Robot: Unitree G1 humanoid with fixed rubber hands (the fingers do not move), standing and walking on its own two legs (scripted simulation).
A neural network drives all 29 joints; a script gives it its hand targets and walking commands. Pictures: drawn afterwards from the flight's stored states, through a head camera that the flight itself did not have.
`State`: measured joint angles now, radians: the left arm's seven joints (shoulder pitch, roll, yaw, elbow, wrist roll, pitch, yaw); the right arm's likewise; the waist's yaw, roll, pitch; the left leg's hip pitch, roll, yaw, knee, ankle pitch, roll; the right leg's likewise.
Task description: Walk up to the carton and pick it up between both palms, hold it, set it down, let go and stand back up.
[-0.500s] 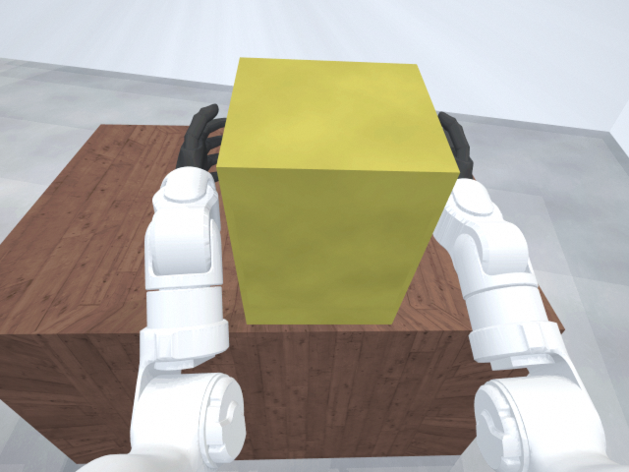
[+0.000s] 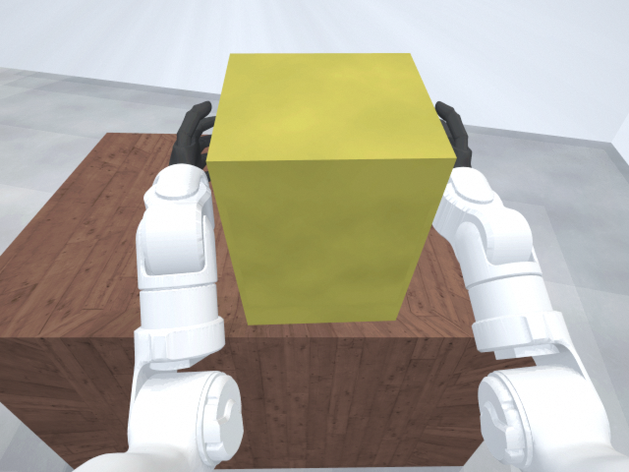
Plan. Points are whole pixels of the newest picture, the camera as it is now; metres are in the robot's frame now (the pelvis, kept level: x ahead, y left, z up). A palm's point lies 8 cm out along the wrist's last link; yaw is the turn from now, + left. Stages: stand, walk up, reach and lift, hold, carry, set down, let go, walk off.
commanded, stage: hold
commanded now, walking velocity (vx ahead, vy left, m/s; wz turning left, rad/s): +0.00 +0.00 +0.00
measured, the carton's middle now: (321, 201) +0.38 +0.00 +0.20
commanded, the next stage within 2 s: none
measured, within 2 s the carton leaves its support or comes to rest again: neither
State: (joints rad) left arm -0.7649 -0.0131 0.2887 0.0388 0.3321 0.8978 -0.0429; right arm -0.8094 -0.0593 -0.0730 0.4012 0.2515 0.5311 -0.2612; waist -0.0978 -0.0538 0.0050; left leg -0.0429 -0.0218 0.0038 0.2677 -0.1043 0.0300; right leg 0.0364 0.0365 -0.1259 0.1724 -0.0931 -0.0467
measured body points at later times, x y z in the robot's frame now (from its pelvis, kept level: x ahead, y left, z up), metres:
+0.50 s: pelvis +0.00 +0.00 +0.00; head -0.05 +0.03 +0.45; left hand +0.37 +0.15 +0.26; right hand +0.38 -0.15 +0.26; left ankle +0.04 +0.09 -0.75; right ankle +0.02 -0.08 -0.75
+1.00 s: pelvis +0.00 +0.00 +0.00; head -0.05 +0.03 +0.45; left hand +0.37 +0.15 +0.26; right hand +0.38 -0.14 +0.26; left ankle +0.04 +0.09 -0.75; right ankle +0.02 -0.08 -0.75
